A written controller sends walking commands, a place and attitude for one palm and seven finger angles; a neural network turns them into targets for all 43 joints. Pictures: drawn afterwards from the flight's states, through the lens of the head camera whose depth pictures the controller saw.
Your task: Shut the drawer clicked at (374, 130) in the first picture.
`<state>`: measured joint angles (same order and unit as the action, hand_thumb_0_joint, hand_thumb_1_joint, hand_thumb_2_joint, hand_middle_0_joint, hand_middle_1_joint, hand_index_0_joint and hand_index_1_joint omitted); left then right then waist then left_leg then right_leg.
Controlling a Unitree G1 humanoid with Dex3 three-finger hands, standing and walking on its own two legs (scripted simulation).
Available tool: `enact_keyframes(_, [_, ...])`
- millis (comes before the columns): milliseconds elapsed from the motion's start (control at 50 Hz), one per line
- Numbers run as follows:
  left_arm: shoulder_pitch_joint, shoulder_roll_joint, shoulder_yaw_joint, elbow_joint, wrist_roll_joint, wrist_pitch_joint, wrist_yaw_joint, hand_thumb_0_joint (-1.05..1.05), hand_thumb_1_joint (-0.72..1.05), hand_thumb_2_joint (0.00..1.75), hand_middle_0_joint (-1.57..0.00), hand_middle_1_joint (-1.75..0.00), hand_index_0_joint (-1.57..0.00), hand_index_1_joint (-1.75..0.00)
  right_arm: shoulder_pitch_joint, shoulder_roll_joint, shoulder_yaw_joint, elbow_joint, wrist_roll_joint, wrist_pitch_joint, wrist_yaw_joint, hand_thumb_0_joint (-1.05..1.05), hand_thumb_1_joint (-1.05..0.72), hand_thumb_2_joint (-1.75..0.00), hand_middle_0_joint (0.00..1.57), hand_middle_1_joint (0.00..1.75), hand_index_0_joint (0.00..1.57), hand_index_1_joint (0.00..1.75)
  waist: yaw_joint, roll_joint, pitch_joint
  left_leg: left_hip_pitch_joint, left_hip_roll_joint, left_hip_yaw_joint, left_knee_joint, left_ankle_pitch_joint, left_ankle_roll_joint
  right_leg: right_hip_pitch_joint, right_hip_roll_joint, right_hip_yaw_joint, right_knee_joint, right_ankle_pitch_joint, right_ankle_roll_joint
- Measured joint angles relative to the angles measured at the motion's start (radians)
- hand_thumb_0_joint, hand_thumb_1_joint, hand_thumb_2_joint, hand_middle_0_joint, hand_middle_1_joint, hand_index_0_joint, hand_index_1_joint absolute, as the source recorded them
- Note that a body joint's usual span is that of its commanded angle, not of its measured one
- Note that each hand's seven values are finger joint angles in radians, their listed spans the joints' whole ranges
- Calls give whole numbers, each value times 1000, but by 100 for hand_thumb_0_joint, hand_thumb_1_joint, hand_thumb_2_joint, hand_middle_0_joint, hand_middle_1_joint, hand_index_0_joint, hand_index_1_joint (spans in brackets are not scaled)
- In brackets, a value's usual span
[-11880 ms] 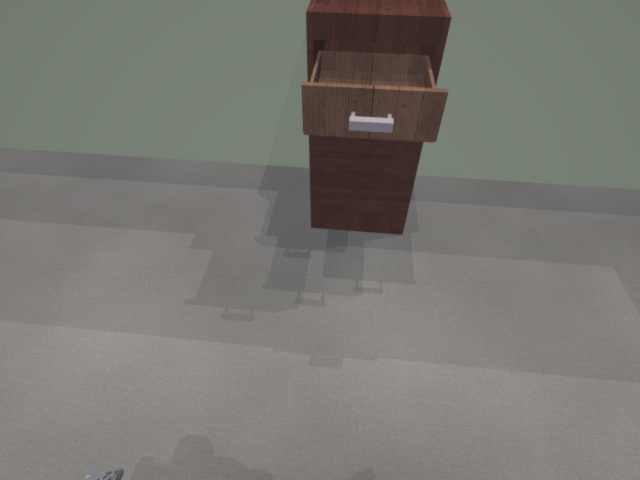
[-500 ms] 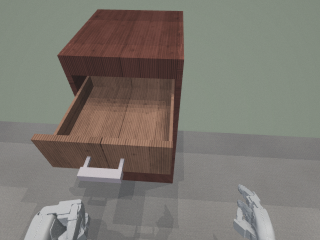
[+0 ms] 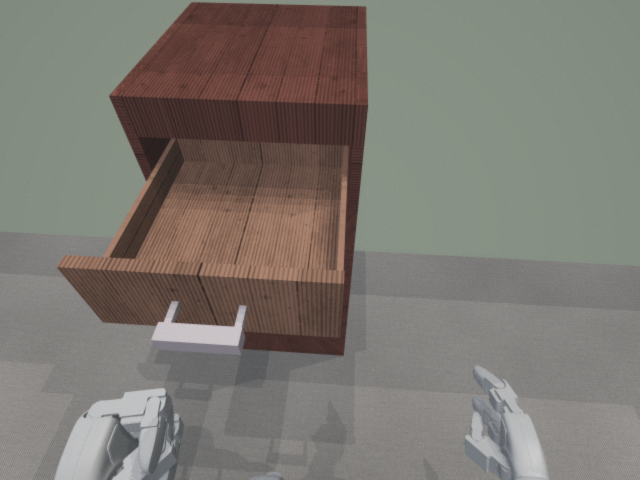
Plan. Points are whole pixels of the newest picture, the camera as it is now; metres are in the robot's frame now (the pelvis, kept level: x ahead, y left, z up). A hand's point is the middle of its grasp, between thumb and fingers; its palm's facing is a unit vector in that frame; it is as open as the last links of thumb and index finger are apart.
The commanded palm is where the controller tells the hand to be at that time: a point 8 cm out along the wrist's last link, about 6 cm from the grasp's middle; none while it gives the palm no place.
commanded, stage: bring the fist close to the handle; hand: left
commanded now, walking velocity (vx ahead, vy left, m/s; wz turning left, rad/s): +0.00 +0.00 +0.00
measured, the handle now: (204, 324) +0.31 +0.19 +0.02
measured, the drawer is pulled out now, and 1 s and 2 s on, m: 0.28 0.28 0.24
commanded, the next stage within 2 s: push the drawer shut in 1.16 s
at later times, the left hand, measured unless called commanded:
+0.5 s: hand (206, 426) +0.17 +0.14 +0.04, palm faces +0.02 -1.00 -0.03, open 3.3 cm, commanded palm +0.15 +0.20 +0.04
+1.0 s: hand (211, 408) +0.20 +0.15 +0.02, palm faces +0.02 -1.00 -0.04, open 3.3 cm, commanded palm +0.17 +0.21 +0.02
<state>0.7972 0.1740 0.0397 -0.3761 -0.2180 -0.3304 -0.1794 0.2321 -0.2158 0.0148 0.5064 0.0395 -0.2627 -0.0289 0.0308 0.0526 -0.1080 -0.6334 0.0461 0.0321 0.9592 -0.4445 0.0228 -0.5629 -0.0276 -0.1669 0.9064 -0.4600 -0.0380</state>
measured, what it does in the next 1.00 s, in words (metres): stands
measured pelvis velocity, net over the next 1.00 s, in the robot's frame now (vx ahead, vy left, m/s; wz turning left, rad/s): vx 0.00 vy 0.00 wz -0.02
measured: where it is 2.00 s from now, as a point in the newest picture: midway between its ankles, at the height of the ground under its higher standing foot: outside the picture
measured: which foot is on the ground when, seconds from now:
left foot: down 0.00-1.00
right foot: down 0.00-1.00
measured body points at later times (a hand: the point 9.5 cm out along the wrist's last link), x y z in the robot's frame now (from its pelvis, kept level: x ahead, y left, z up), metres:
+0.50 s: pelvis +0.00 +0.00 -0.02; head +0.05 +0.00 +0.42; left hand +0.17 +0.20 +0.05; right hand +0.19 -0.23 -0.09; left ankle +0.03 +0.10 -0.69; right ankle +0.00 -0.10 -0.69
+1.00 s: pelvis +0.00 +0.00 -0.04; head +0.06 +0.00 +0.41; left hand +0.19 +0.20 +0.02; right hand +0.18 -0.24 -0.12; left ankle +0.03 +0.10 -0.69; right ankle +0.00 -0.10 -0.69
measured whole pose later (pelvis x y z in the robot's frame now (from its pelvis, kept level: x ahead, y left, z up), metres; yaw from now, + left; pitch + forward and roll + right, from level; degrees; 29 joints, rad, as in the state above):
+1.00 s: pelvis +0.00 +0.00 -0.04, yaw -1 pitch +16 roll -2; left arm 0.55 0.17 0.04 -0.16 -0.19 -0.42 -0.11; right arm 0.23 -0.22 0.00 0.49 0.02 -0.13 -0.02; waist -0.01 0.04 -0.16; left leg -0.92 0.06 0.03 1.17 -0.53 0.02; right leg -0.86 -0.03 -0.16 1.13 -0.55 -0.05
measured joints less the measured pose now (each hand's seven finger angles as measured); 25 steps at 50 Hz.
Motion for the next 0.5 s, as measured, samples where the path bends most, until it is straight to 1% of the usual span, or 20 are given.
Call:
enact_keyframes(140, [-68,-11,-18,39,16,-8,17,2,90,90,-140,-160,-140,-160,6,-4,-6,0,-7,16,6,1,-90,-90,21,30,20,30,-14,-4,-2,-39,-1,3,26,-10,2,-42,-3,4,31,-11,1])
enact_keyframes(260, [-85,-16,-24,70,29,-13,39,2,90,90,-140,-160,-139,-160,11,2,-11,-4,-12,47,9,1,-90,-90,21,30,20,30,-23,-10,-9,-69,0,10,45,-20,3,-77,-5,12,56,-22,1])
enact_keyframes(400, [-99,-25,-45,91,43,-59,62,2,90,90,-140,-160,-139,-160,8,0,-14,-16,-21,66,14,1,-90,-90,21,30,20,30,-23,-11,-17,-131,2,10,95,-39,3,-142,-8,14,108,-42,0])
enact_keyframes(500, [-136,-24,-46,123,51,-77,68,2,90,90,-140,-160,-139,-160,-3,0,-14,-21,-25,84,12,1,-90,-90,21,30,20,30,-22,-12,-24,-183,4,8,138,-53,2,-193,-9,13,153,-58,-3])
